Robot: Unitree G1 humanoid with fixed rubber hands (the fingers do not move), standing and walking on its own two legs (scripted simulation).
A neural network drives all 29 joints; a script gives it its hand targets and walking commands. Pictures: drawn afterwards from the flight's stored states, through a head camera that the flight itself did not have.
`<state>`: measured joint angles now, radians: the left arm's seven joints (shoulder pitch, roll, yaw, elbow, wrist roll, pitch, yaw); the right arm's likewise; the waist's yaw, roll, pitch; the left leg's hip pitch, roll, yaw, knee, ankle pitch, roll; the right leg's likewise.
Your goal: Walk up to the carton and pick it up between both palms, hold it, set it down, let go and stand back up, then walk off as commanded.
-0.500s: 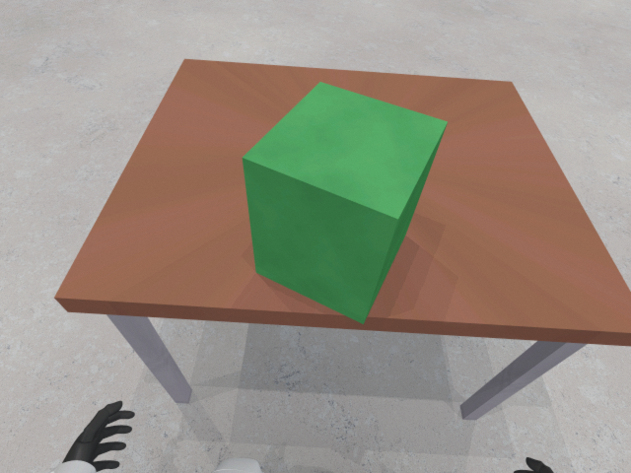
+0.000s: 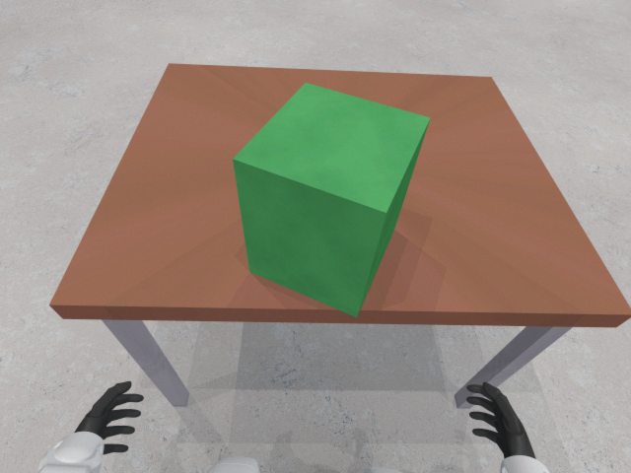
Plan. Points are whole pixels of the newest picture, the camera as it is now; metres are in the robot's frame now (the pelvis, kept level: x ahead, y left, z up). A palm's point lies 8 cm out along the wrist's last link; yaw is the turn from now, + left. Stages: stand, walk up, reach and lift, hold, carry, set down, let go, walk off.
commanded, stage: reach and lift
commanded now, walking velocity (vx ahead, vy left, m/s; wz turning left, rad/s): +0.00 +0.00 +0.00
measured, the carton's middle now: (331, 202) +0.48 -0.01 +0.04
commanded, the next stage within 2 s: none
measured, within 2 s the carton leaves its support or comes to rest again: neither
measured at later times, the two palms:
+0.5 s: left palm (79, 418) +0.17 +0.29 -0.04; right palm (500, 448) +0.15 -0.21 -0.01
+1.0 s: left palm (81, 383) +0.20 +0.28 +0.00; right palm (480, 425) +0.16 -0.17 +0.04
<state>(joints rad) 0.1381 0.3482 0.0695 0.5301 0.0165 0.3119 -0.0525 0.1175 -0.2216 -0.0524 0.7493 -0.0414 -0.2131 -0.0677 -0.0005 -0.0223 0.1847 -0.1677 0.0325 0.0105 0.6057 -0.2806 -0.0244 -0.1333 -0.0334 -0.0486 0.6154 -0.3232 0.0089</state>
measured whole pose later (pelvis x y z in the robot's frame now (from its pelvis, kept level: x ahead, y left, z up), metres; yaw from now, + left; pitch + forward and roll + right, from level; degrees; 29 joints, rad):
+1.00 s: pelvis +0.01 +0.03 +0.01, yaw -3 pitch -9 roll -1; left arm 0.27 0.35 0.07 0.15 -0.22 0.14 -0.15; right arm 0.45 0.00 0.00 -0.19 0.10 0.22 -0.32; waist 0.04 -0.02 0.15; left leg -0.11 0.03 0.08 0.53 -0.27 0.02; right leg -0.06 -0.03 0.01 0.46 -0.25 0.04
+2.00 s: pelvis +0.04 +0.04 +0.01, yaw -3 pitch -7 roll -2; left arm -0.01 0.38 0.07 -0.06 -0.29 0.37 -0.17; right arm 0.25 0.04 0.09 -0.30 0.16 0.34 -0.41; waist 0.05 -0.02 0.15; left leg -0.11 0.03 0.08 0.53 -0.31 0.03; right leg -0.04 -0.03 0.02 0.41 -0.25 0.06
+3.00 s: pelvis +0.03 +0.04 +0.02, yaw -4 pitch +0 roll -1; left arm -0.66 0.38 0.07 0.35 -0.28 0.53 -0.16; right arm -0.40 -0.03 -0.04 0.04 0.20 0.48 -0.43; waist -0.10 -0.02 0.10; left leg -0.22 0.03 0.08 0.48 -0.25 0.03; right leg -0.17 -0.03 0.02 0.38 -0.21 0.06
